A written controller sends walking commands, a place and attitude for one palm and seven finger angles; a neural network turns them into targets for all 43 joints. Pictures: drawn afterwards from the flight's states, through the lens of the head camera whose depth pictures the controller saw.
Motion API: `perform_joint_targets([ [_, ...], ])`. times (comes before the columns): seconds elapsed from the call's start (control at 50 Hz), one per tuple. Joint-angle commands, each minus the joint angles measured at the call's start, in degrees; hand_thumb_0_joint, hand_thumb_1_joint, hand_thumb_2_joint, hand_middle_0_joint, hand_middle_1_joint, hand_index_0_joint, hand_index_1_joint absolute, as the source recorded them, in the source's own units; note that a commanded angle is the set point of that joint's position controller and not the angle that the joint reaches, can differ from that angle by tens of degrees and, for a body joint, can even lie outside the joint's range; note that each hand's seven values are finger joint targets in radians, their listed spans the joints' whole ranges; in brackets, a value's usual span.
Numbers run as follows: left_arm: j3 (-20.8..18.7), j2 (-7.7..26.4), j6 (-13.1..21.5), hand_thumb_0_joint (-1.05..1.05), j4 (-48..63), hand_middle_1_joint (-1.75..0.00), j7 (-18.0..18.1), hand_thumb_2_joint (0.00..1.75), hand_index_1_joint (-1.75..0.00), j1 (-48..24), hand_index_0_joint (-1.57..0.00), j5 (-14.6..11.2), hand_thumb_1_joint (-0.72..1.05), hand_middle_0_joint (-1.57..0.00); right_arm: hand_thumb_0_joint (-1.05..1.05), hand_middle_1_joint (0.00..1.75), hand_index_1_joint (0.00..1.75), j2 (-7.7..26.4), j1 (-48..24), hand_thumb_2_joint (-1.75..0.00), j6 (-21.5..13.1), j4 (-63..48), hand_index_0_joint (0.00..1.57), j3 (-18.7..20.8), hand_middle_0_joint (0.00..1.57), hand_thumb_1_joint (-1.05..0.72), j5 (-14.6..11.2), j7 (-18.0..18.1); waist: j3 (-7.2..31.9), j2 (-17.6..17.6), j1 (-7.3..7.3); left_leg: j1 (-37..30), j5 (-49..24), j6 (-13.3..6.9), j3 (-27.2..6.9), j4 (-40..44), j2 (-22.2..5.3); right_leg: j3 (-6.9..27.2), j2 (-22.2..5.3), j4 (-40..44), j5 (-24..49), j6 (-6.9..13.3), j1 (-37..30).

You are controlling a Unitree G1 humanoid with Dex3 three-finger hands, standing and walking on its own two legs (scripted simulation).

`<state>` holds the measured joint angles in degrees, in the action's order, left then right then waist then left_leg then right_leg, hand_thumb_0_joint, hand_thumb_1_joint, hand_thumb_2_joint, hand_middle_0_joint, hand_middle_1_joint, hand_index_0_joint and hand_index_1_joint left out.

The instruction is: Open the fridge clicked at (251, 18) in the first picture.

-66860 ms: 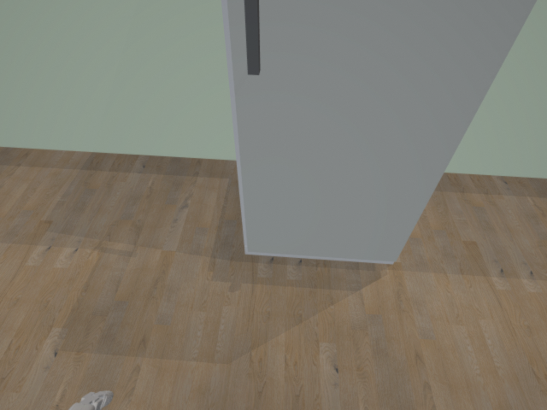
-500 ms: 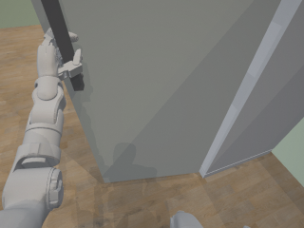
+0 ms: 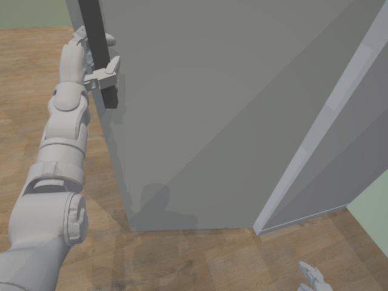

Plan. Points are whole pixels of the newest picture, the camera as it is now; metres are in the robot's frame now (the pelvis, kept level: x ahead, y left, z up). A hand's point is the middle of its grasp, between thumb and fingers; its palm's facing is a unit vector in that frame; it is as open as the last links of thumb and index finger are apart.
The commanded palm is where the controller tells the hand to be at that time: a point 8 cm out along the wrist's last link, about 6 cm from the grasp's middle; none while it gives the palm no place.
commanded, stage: loosen the grip on the handle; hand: left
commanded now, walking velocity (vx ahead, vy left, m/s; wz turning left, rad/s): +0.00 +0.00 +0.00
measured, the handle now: (100, 38) +0.49 +0.21 +0.28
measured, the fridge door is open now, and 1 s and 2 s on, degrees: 76 73 73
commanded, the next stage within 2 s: slip the hand off the handle in 0.48 s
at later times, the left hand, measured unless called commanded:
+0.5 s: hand (113, 75) +0.45 +0.19 +0.22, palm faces +0.22 -0.97 -0.14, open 14.3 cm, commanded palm +0.42 +0.24 +0.22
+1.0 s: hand (84, 73) +0.46 +0.25 +0.22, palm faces +0.27 -0.95 -0.13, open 14.7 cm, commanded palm +0.43 +0.29 +0.22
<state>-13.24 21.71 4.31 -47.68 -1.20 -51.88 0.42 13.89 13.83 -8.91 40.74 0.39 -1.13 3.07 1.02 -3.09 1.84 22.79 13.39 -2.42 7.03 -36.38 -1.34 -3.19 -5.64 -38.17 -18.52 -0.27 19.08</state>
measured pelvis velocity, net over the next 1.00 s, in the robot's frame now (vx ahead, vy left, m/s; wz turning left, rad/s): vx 0.06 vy -0.06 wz -0.01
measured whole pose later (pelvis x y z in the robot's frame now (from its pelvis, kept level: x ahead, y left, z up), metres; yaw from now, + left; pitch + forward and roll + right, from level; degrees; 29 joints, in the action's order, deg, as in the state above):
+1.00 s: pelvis +0.06 -0.06 +0.01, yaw +0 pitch +7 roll +0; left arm -29.3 32.6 8.7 -37.2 -15.4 -33.1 -8.9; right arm 16.2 17.3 -4.6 38.6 0.0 -2.6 4.8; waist 3.9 1.0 0.7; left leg 23.2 15.7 1.5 4.9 -32.8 -5.0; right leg -4.5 -1.2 -33.4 -21.0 0.9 18.9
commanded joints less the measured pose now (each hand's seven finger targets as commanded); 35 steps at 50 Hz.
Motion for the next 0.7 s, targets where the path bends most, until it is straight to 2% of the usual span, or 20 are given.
perform_joint_targets([
  [0.0, -1.2, 6.6, 7.7, 0.0, 17.9, -1.4, 1.7, 0.55, -1.4, -21.5, -0.45, -1.6, 0.17, -0.45, 0.0, 0.3, 0.3, 9.1, 0.7, -0.9, -3.8, -7.1, 0.2, 2.7, 0.2, -0.9, 0.0, -1.5, 17.4, 6.8, -0.35, -18.4, -6.6, 3.5, -10.0, 8.0, -2.7, -0.3, 5.2, 7.1, 6.5, 2.3, 6.5],
  [0.04, 2.0, 3.4, 10.0, 0.0, 19.4, -1.4, 2.5, 0.43, -1.4, -17.9, -0.45, -0.5, -0.07, -0.45, 0.0, 0.3, 0.3, 9.0, 0.8, -0.9, -4.0, -8.2, 0.2, 2.6, 0.2, -0.9, -0.2, -2.3, 15.7, 2.7, 0.33, -16.0, -2.9, 2.7, -10.2, 9.0, -3.3, -0.6, 5.7, 7.2, 4.7, 1.9, 6.8],
  [0.12, 1.2, 6.9, 10.5, 0.0, 23.0, -1.37, 4.1, 0.2, -1.37, -19.0, -0.42, 0.8, -0.55, -0.42, 0.0, 0.3, 0.3, 9.1, 0.1, -0.9, -4.0, -8.8, 0.2, 2.4, 0.2, -0.9, -0.9, -2.1, 15.3, 8.9, 0.12, -15.0, 8.2, 2.7, -11.3, 11.4, -2.8, 0.2, 5.5, 7.0, 1.0, 2.2, 7.9],
  [0.14, 3.2, 6.1, 10.2, 0.0, 24.5, -1.35, 3.9, 0.2, -1.35, -21.8, -0.41, 1.0, -0.55, -0.41, 0.0, 0.3, 0.3, 9.0, 0.5, -0.9, -4.1, -8.7, 0.2, 2.1, 0.2, -0.9, -1.0, -2.0, 16.1, 10.0, 1.1, -15.7, 9.1, 2.7, -11.2, 11.7, -2.7, 0.3, 5.7, 7.4, 0.7, 2.1, 8.4],
  [0.2, 3.0, 6.9, 8.1, 0.0, 22.3, -1.3, 3.6, 0.2, -1.3, -21.8, -0.37, 0.0, -0.55, -0.37, 0.0, 0.3, 0.3, 9.1, 1.1, -0.9, -4.5, -7.7, 0.2, 1.8, 0.2, -0.9, -1.6, -0.9, 13.5, 7.3, 1.74, -13.2, 13.3, 2.3, -10.3, 12.1, -2.1, 0.9, 5.7, 9.4, -0.9, 1.7, 8.0],
  [0.22, 0.6, 9.3, 8.0, 0.0, 22.1, -1.28, 3.8, 0.2, -1.28, -22.6, -0.36, -0.8, -0.55, -0.36, 0.0, 0.3, 0.3, 9.5, 1.4, -0.9, -4.5, -7.1, 0.2, 1.6, 0.2, -0.9, -1.5, -0.3, 13.8, 5.5, 1.74, -12.6, 13.4, 2.0, -10.2, 11.9, -1.9, 0.9, 5.7, 9.9, -0.8, 1.7, 6.9],
  [0.26, 2.5, 8.4, 7.5, 0.0, 20.9, -1.25, 3.0, 0.2, -1.25, -23.8, -0.33, -0.7, -0.55, -0.33, 0.0, 0.3, 0.3, 9.3, 2.0, -0.9, -5.0, -6.3, 0.2, 1.5, 0.2, -0.9, -1.6, 0.2, 13.5, 3.9, 2.51, -12.1, 12.9, 1.7, -9.3, 11.5, -1.5, 1.0, 5.8, 10.5, -1.4, 1.4, 7.0],
  [0.28, -5.8, 17.2, 7.3, 0.0, 18.1, -1.23, 2.7, 0.2, -1.23, -18.1, -0.32, -0.7, -0.55, -0.32, 0.0, 0.3, 0.3, 10.1, 2.8, -0.9, -4.6, -5.6, 0.2, 1.8, 0.2, -0.9, -1.4, 0.7, 13.6, 2.3, 0.07, -10.7, 10.7, 1.5, -8.9, 11.5, -1.5, 1.2, 5.8, 11.0, -0.8, 1.7, 4.4],
  [0.3, -2.3, 14.3, 7.5, 0.0, 21.1, -1.22, 1.4, 0.2, -1.22, -18.5, -0.3, -1.1, -0.55, -0.3, 0.0, 0.3, 0.3, 9.7, 1.8, -0.9, -4.3, -6.5, 0.2, 1.3, 0.2, -0.9, -1.5, 0.8, 15.1, 4.8, 0.67, -11.5, 7.9, 1.4, -7.6, 10.8, -0.8, 1.4, 5.7, 11.1, 0.2, 1.6, 3.6],
  [0.32, -3.8, 15.0, 7.5, 0.0, 21.4, -1.2, 1.0, 0.2, -1.2, -17.7, -0.29, -1.6, -0.55, -0.29, 0.0, 0.3, 0.3, 9.5, 2.0, -0.9, -4.2, -6.2, 0.2, 1.5, 0.2, -0.9, -1.5, 0.9, 16.8, 4.8, 0.08, -12.5, 5.1, 1.2, -7.6, 10.0, -0.7, 1.3, 5.8, 11.1, 1.7, 1.7, 2.6],
  [0.34, -2.1, 12.8, 7.4, 0.0, 21.4, -1.18, -0.1, 0.2, -1.18, -16.7, -0.28, -2.5, -0.55, -0.28, 0.0, 0.3, 0.3, 9.2, 1.8, -0.9, -4.2, -6.3, 0.2, 1.4, 0.2, -0.9, -1.6, 0.9, 16.2, 4.4, 0.22, -12.5, 2.5, 1.0, -6.8, 9.4, -0.6, 1.4, 5.7, 11.7, 3.0, 1.6, 2.1],
  [0.4, -7.1, 16.5, 7.5, 0.0, 21.5, -1.15, -2.6, 0.2, -1.15, -12.5, -0.25, -5.6, -0.55, -0.25, 0.0, 0.3, 0.3, 9.6, 2.0, -0.9, -3.5, -6.3, 0.2, 1.8, 0.2, -0.9, -1.7, 1.2, 16.6, 2.4, -0.79, -11.4, -3.1, 0.6, -5.2, 7.9, -0.1, 1.9, 5.8, 12.3, 7.2, 1.3, -1.3],
  [0.42, -8.4, 18.0, 7.7, 0.0, 21.7, -1.15, -3.2, 0.2, -1.15, -10.9, -0.25, -5.9, -0.55, -0.25, 0.0, 0.3, 0.3, 9.7, 1.7, -0.9, -3.3, -6.4, 0.2, 1.7, 0.2, -0.9, -1.6, 1.3, 16.4, 3.5, -1.57, -10.9, -4.9, 0.5, -4.9, 7.5, 0.1, 2.0, 5.8, 12.1, 9.2, 1.4, -2.6],
  [0.46, -8.7, 17.3, 7.8, 0.0, 22.7, -1.15, -4.2, 0.2, -1.15, -8.7, -0.25, -6.7, -0.55, -0.25, 0.0, 0.3, 0.3, 9.3, 2.0, -0.9, -2.9, -6.9, 0.2, 1.8, 0.2, -0.9, -1.7, 1.0, 16.2, 2.9, -1.75, -10.8, -8.2, 0.4, -4.2, 6.9, 0.4, 1.9, 5.7, 11.4, 14.1, 1.2, -3.5],
  [0.54, -11.2, 19.7, 8.2, 0.0, 26.1, -1.15, -5.0, 0.2, -1.15, -7.0, -0.25, -7.3, -0.55, -0.25, 0.0, 0.3, 0.3, 9.5, 1.8, -0.9, -2.0, -7.7, 0.2, 2.2, 0.2, -0.9, -1.7, 1.0, 16.8, 2.8, -1.93, -10.2, -11.0, -0.1, -3.0, 5.9, 1.0, 2.6, 5.5, 10.6, 19.6, 0.5, -5.0],
  [0.56, -9.1, 18.9, 8.4, 0.0, 27.3, -1.15, -4.9, 0.2, -1.15, -13.1, -0.25, -7.0, -0.55, -0.25, 0.0, 0.3, 0.3, 9.4, 2.2, -0.9, -1.8, -7.2, 0.2, 2.1, 0.2, -0.9, -1.7, 1.1, 16.6, 2.8, 0.01, -11.1, -11.1, -0.2, -3.1, 5.5, 1.0, 2.6, 5.6, 10.6, 19.8, 0.3, -3.5],
  [0.6, -11.4, 21.2, 8.7, 0.0, 27.4, -1.15, -5.0, 0.2, -1.15, -12.2, -0.25, -6.8, -0.55, -0.25, 0.0, 0.3, 0.3, 9.6, 2.7, -0.9, -1.4, -7.2, 0.2, 2.4, 0.2, -0.9, -1.6, 1.2, 17.5, 3.4, -0.35, -11.0, -11.5, -0.2, -3.0, 5.0, 1.1, 2.9, 5.7, 10.3, 20.5, 0.1, -3.7],
  [0.62, -14.5, 24.6, 8.9, 0.0, 27.4, -1.15, -4.9, 0.2, -1.15, -10.7, -0.25, -6.7, -0.55, -0.25, 0.0, 0.3, 0.3, 9.9, 2.8, -0.9, -1.1, -7.1, 0.2, 2.6, 0.2, -0.9, -1.4, 1.5, 18.5, 3.2, -1.29, -10.9, -12.8, -0.4, -2.9, 4.5, 1.1, 3.0, 5.6, 9.8, 22.3, 0.2, -5.3],
  [0.64, -13.8, 24.2, 9.1, 0.0, 28.0, -1.15, -5.4, 0.2, -1.15, -10.8, -0.25, -6.3, -0.55, -0.25, 0.0, 0.3, 0.3, 9.6, 2.7, -0.9, -0.9, -7.3, 0.2, 2.5, 0.2, -0.9, -1.3, 1.4, 20.6, 5.2, -1.12, -11.4, -14.0, -0.4, -2.6, 4.4, 1.4, 3.3, 5.4, 9.2, 24.5, 0.1, -6.2],
  [0.68, -15.0, 24.7, 8.6, 0.0, 26.7, -1.15, -6.4, 0.2, -1.15, -8.1, -0.25, -6.8, -0.55, -0.25, 0.0, 0.3, 0.3, 9.5, 2.8, -0.9, -0.3, -7.4, 0.2, 2.5, 0.2, -0.9, -1.4, 1.5, 20.6, 4.9, -1.43, -11.1, -15.3, -0.3, -2.5, 4.0, 1.5, 3.1, 5.4, 8.7, 27.1, 0.0, -6.7],
])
